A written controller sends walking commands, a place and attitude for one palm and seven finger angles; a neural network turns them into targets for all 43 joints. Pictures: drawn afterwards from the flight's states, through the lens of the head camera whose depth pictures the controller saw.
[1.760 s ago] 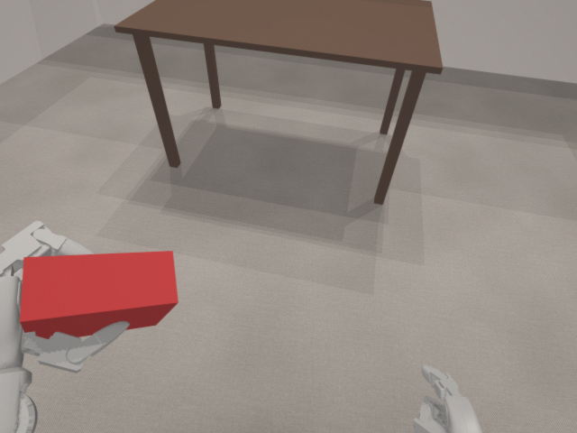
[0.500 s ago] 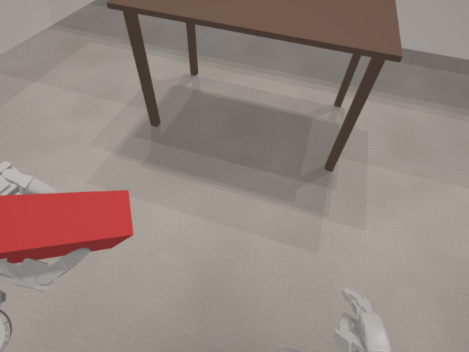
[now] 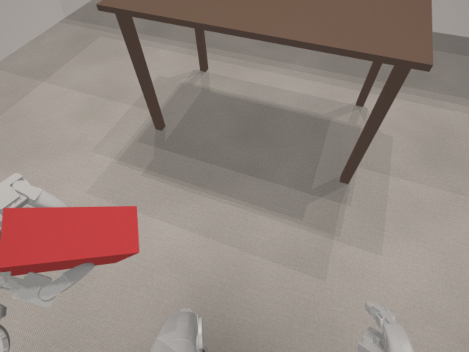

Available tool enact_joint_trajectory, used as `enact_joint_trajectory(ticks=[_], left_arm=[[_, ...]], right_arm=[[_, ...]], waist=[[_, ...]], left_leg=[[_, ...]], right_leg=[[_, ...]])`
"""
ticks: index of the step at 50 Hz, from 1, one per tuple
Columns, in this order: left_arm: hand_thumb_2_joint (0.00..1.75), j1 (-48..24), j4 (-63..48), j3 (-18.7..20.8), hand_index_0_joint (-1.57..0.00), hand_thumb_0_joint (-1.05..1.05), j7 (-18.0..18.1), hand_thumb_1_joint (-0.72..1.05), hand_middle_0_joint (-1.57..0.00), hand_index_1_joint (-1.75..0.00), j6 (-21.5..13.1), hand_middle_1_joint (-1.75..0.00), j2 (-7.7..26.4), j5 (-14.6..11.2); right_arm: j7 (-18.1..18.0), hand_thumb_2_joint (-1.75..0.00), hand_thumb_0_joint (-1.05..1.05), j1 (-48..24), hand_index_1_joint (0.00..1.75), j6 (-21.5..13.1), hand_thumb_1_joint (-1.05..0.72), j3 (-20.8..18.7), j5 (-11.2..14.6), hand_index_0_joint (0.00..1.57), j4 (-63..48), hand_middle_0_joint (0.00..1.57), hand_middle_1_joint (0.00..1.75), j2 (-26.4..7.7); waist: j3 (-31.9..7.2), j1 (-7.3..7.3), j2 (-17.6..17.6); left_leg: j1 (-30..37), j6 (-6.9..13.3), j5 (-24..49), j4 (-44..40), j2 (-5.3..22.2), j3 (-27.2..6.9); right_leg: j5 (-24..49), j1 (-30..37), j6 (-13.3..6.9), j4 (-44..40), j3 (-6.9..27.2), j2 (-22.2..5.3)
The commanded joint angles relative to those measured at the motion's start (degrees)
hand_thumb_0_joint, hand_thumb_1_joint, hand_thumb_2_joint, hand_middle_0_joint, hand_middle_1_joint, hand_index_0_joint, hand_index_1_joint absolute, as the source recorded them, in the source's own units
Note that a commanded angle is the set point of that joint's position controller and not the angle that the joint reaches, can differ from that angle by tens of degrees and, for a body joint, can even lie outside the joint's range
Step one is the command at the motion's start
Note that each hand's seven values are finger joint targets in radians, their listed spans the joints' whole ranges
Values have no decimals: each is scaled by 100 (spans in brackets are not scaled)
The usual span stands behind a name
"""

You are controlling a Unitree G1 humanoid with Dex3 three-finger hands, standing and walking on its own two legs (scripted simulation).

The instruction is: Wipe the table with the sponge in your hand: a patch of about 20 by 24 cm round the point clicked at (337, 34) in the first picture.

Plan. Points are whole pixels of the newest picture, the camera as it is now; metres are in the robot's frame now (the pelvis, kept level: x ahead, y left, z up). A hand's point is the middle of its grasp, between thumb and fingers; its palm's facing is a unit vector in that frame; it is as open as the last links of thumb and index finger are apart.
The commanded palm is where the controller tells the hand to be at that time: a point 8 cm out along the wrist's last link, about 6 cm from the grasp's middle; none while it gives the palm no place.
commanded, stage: walk to a spot facing it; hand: left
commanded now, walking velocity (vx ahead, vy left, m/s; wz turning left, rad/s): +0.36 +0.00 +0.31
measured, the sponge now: (90, 239) +0.23 +0.19 +0.14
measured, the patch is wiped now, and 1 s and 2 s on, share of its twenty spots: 0.00 0.00 0.00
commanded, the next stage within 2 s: turn to face it in 1.06 s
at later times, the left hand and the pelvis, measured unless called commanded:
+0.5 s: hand (62, 137) +0.36 +0.25 +0.19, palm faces +0.47 -0.75 -0.47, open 9.8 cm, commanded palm +0.31 +0.29 +0.18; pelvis +0.17 +0.00 +0.00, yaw +4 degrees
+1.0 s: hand (76, 85) +0.49 +0.29 +0.18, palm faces +0.59 -0.66 -0.47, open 9.8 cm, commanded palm +0.41 +0.31 +0.18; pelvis +0.33 +0.00 -0.02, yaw +15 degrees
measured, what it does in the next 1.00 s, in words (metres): walks ahead, turning left: left foot, then right foot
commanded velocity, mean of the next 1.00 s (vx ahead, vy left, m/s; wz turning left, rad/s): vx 0.34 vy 0.00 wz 0.36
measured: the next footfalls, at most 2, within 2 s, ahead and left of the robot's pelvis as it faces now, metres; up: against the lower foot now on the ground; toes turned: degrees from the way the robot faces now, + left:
left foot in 0.20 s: +0.21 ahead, +0.13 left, +0.00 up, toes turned +11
right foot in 0.58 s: +0.30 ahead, -0.16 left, +0.00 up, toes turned -4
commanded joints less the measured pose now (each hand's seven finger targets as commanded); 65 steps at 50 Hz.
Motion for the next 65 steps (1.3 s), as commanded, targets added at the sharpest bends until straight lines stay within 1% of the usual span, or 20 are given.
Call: enact_joint_trajectory(ticks=[1,8,10,11,18,27,28,29,31,37,40,44,45,46,47,52,61,62,64,65], left_arm=[[130,-99,-1236,932,-120,0,300,10,-120,-160,-328,-160,1045,-145],[130,-499,-1365,710,-120,0,389,10,-120,-160,-295,-160,973,-129],[130,-665,-1453,785,-120,0,376,10,-120,-160,-396,-160,1034,-184],[130,-972,-1302,788,-120,0,355,10,-120,-160,-346,-160,1276,-105],[130,-176,-1714,918,-120,0,160,10,-120,-160,-370,-160,980,-204],[130,-1053,-437,336,-120,0,108,10,-120,-160,-189,-160,521,-99],[130,-1193,-421,312,-120,0,121,10,-120,-160,-144,-160,602,-54],[130,-1216,-317,457,-120,0,165,10,-120,-160,-73,-160,911,2],[130,-1696,-687,498,-120,0,208,10,-120,-160,-85,-160,1059,-48],[130,-880,-1475,837,-120,0,223,10,-120,-160,-298,-160,1186,-35],[130,-429,-1740,1021,-120,0,329,10,-120,-160,-286,-160,1120,-117],[130,-106,-1789,1012,-120,0,449,10,-120,-160,-261,-160,994,-208],[130,-127,-1806,1009,-120,0,451,10,-120,-160,-346,-160,952,-199],[130,-108,-1902,963,-120,0,435,10,-120,-160,-427,-160,891,-243],[130,-214,-1579,979,-120,0,390,10,-120,-160,-441,-160,1100,-136],[130,-269,-1884,1045,-120,0,124,10,-120,-160,-343,-160,1056,-227],[130,-422,-945,653,-120,0,113,10,-120,-160,-96,-160,704,-207],[130,-721,-836,628,-120,0,126,10,-120,-160,-59,-160,758,-152],[130,-1148,-460,695,-120,0,172,10,-120,-160,50,-160,1103,-79],[130,-1563,-310,661,-120,0,148,10,-120,-160,54,-160,1063,-72]], right_arm=[[-4,-90,0,-338,30,-301,-90,-80,28,20,-1062,20,30,-161],[-173,-90,0,-26,30,-341,-90,-158,27,20,-1178,20,30,-199],[-126,-90,0,-117,30,-402,-90,-116,15,20,-1209,20,30,-322],[-38,-90,0,-89,30,-417,-90,-45,33,20,-1196,20,30,-333],[32,-90,0,-312,30,-623,-90,-79,105,20,-948,20,30,-236],[-192,-90,0,-178,30,-698,-90,-31,115,20,-760,20,30,-229],[-197,-90,0,-165,30,-668,-90,-2,135,20,-752,20,30,-135],[-188,-90,0,-207,30,-619,-90,38,128,20,-789,20,30,27],[-187,-90,0,-535,30,-677,-90,77,38,20,-755,20,30,-171],[-74,-90,0,-576,30,-369,-90,12,57,20,-883,20,30,-172],[-59,-90,0,-552,30,-393,-90,-74,40,20,-1151,20,30,-90],[-124,-90,0,-81,30,-367,-90,-203,45,20,-1259,20,30,-159],[-141,-90,0,-103,30,-344,-90,-256,53,20,-1270,20,30,-263],[-99,-90,0,-190,30,-379,-90,-274,55,20,-1302,20,30,-407],[3,-90,0,-88,30,-470,-90,-217,87,20,-1244,20,30,-335],[56,-90,0,-277,30,-511,-90,-259,192,20,-1021,20,30,-347],[-93,-90,0,-210,30,-675,-90,-32,170,20,-815,20,30,-218],[-136,-90,0,-198,30,-648,-90,-9,177,20,-793,20,30,-149],[-186,-90,0,-438,30,-624,-90,83,83,20,-850,20,30,-105],[-199,-90,0,-440,30,-678,-90,123,16,20,-702,20,30,-129]], waist=[[-1054,249,-659],[-1806,-61,-190],[-2019,35,1638],[-1619,-27,1112],[-1084,206,1337],[-941,147,577],[-1049,163,-150],[-1103,229,-1933],[-961,232,-1137],[-854,140,-874],[-997,338,-952],[-1915,-73,-52],[-2066,-123,987],[-2119,-9,2398],[-1792,-61,1715],[-1304,108,1334],[-1306,174,742],[-1394,125,172],[-1247,127,-1900],[-1134,109,-1570]], left_leg=[[-28,61,130,-1706,9,444],[3306,412,1116,-3550,-534,861],[4824,1716,2803,-3870,1803,-2903],[4291,1946,2511,-4152,2093,-3608],[1994,1240,-8,-4685,1143,-1122],[1591,725,-970,-3345,562,-343],[1186,584,-956,-2131,232,-89],[-204,329,-1488,-260,-428,269],[-905,152,-1329,1295,-191,-687],[216,67,-742,-567,201,-257],[707,97,-565,-1978,-29,396],[2865,154,781,-3501,-700,946],[3911,546,1284,-3607,-48,-203],[4524,1505,3394,-3760,1646,-2857],[4490,1889,3883,-3857,2049,-3887],[3113,1403,1855,-4001,1150,-1764],[2070,661,772,-3176,597,-516],[2094,485,350,-2463,316,-190],[252,89,-1858,-331,-620,-128],[463,59,-1663,97,-442,-575]], right_leg=[[3395,1369,-433,-778,1062,-1566],[3770,318,179,1912,270,-1043],[-1356,-2091,501,4291,728,34],[-1800,-2524,427,4881,1364,111],[-307,-1783,594,3209,1036,-462],[-30,153,710,140,231,60],[-319,599,474,-470,994,-480],[-228,1357,-148,-1076,3193,-1864],[522,1366,-647,-1302,3710,-2670],[1995,750,-320,-853,982,-1936],[2910,931,-342,-448,767,-1821],[3505,427,248,2094,34,-1260],[1824,-706,517,3402,2,-822],[-1730,-2210,752,4669,447,-44],[-2093,-2817,626,5243,1086,19],[-971,-2667,750,3691,1209,-441],[518,-21,774,203,291,249],[742,135,647,-297,634,1],[2363,814,-358,-889,3780,-1885],[2002,371,-385,-1129,3737,-1961]])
